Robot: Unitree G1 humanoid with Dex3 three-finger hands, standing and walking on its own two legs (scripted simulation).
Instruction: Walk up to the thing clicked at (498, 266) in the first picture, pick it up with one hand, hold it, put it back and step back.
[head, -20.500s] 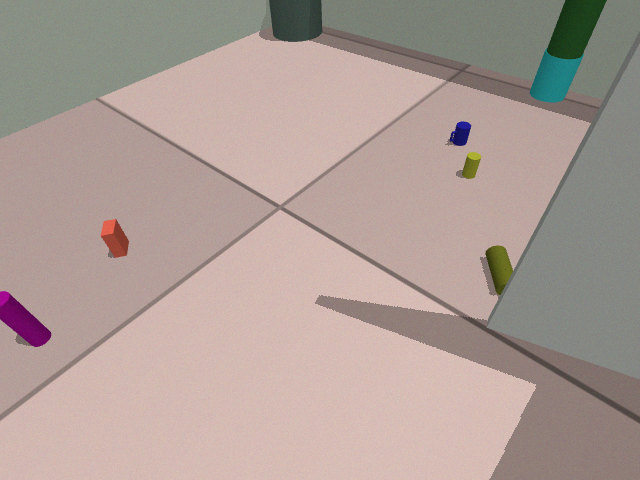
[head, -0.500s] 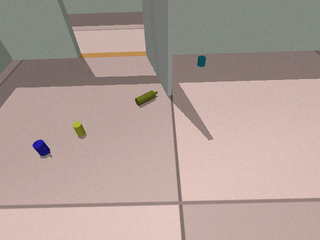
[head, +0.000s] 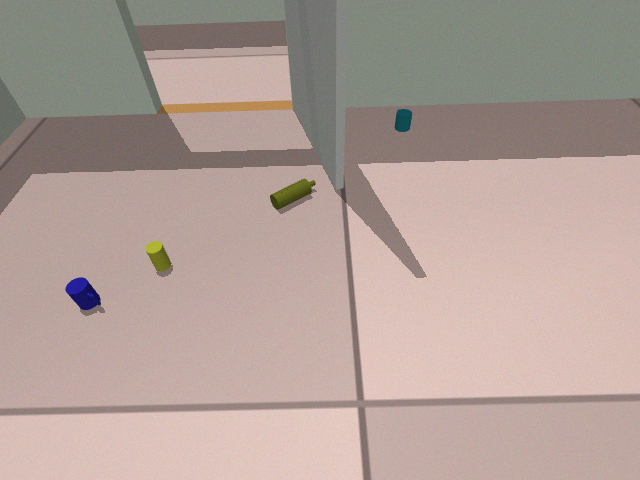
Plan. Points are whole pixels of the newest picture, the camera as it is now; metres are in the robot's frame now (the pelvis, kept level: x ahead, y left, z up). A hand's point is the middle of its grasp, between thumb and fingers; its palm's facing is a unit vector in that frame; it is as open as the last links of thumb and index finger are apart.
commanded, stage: stand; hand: left
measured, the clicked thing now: (294, 192) +1.49 +0.14 -0.74
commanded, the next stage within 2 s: walk up in 0.10 s
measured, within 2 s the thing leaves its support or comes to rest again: neither
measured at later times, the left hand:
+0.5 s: hand out of the picture +0.14 +0.22 -0.14, palm faces -0.01 -0.89 -0.45, open 7.4 cm
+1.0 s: hand (209, 363) +0.36 +0.23 -0.17, palm faces -0.05 -0.94 -0.34, open 7.4 cm
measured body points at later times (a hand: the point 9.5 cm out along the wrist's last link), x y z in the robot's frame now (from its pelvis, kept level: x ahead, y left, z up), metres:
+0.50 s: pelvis +0.08 -0.08 -0.02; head +0.07 -0.11 +0.43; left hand +0.14 +0.27 -0.11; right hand +0.11 -0.42 -0.16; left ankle +0.04 +0.07 -0.69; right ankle +0.12 -0.19 -0.75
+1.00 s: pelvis +0.32 -0.04 -0.02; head +0.36 -0.03 +0.43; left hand +0.37 +0.27 -0.15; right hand +0.42 -0.36 -0.12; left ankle +0.38 +0.07 -0.75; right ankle +0.19 -0.18 -0.66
